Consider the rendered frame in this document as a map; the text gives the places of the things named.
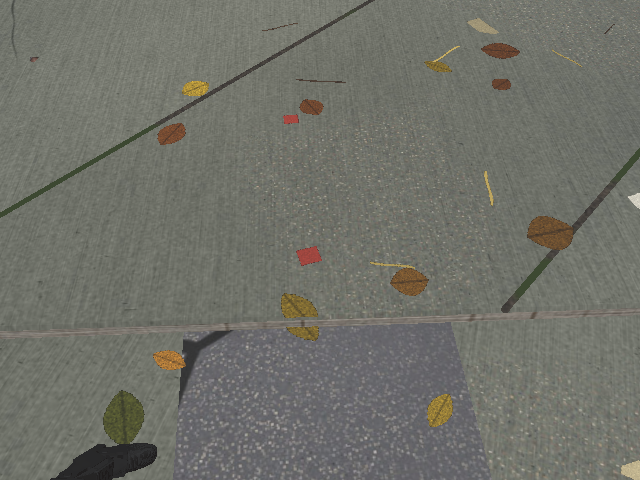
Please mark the robot left hand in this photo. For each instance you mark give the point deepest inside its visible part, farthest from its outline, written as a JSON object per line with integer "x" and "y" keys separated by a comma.
{"x": 106, "y": 463}

